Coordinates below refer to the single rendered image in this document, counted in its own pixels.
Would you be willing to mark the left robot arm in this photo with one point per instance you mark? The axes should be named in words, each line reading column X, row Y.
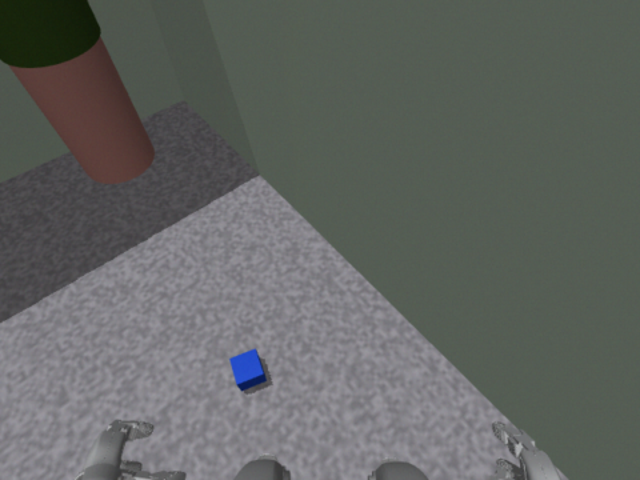
column 101, row 471

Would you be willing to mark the right robot hand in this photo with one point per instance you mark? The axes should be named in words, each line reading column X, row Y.
column 534, row 464

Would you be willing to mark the potted plant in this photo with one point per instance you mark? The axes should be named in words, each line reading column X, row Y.
column 55, row 49

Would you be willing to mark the left robot hand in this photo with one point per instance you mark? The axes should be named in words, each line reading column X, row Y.
column 109, row 445

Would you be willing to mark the cube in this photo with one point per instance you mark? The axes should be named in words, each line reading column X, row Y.
column 248, row 370

